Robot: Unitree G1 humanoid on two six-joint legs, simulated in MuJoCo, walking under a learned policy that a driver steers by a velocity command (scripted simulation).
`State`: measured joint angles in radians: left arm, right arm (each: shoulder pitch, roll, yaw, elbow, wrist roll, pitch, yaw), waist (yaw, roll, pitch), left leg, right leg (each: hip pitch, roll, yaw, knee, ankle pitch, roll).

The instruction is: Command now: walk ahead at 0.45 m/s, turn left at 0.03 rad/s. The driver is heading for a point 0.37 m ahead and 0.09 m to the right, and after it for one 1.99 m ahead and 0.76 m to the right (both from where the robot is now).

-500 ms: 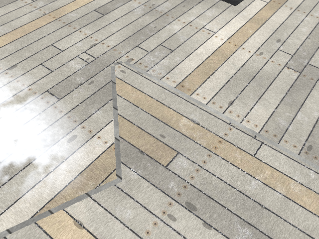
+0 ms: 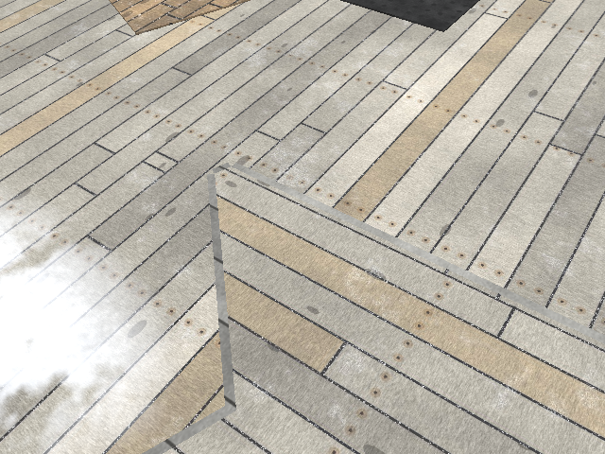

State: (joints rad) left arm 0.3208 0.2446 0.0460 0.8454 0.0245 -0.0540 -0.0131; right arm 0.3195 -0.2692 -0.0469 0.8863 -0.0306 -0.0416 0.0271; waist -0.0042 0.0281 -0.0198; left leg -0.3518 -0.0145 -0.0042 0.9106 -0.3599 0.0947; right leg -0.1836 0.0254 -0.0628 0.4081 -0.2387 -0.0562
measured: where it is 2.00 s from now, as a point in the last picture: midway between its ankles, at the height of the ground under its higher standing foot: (428, 389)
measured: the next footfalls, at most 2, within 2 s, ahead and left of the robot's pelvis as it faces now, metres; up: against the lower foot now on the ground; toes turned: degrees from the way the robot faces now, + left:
left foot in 0.34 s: +0.35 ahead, +0.10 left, +0.00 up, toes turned +2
right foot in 0.82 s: +0.16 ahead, -0.06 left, +0.00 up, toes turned -19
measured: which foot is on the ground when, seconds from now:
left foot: up 0.00-0.32, down 0.34-0.80, up 0.82-1.00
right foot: down 0.00-0.34, up 0.36-0.80, down 0.82-1.00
